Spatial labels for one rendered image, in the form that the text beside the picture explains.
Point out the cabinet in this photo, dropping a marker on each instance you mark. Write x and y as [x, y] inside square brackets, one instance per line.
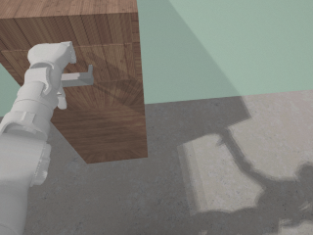
[105, 121]

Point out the drawer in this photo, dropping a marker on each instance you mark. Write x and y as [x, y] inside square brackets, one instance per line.
[110, 61]

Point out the handle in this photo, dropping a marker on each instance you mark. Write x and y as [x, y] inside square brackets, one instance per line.
[78, 78]

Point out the robot left upper arm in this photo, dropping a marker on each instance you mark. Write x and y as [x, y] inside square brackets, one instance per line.
[24, 162]

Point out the left robot forearm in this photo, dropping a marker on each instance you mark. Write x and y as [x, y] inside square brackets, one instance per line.
[32, 110]

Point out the robot left hand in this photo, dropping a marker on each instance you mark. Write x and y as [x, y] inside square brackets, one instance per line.
[58, 53]

